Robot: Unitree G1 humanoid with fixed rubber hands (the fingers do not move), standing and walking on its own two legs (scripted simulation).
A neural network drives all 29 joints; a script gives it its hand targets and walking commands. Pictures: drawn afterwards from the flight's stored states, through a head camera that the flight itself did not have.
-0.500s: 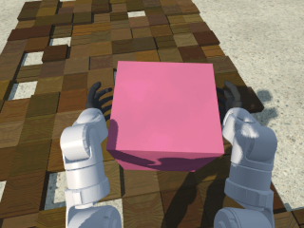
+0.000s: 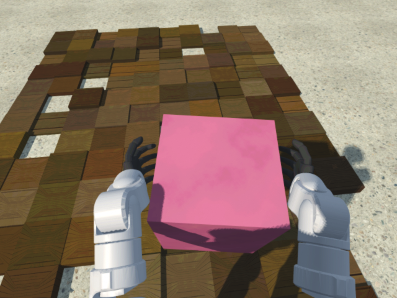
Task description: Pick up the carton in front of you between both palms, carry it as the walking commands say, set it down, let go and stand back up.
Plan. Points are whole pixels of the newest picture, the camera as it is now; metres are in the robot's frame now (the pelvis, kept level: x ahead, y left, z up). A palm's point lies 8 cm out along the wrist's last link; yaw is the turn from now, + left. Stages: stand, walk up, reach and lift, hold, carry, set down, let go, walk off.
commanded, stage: carry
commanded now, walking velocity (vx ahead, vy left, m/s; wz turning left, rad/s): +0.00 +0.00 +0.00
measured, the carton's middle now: (212, 191) +0.34 +0.01 +0.03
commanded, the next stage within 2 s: none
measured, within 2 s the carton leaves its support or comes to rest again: neither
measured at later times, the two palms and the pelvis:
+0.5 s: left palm (144, 160) +0.36 +0.15 +0.11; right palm (307, 159) +0.37 -0.16 +0.11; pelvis +0.04 -0.02 +0.00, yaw +1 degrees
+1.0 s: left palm (152, 161) +0.35 +0.13 +0.11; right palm (316, 162) +0.36 -0.18 +0.11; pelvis +0.04 -0.03 +0.00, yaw +1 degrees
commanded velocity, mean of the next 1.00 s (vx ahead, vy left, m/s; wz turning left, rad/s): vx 0.00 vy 0.00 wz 0.00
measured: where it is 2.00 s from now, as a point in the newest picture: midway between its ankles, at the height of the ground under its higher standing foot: outside the picture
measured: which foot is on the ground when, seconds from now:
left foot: down 0.00-1.00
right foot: up 0.00-0.04, down 0.06-1.00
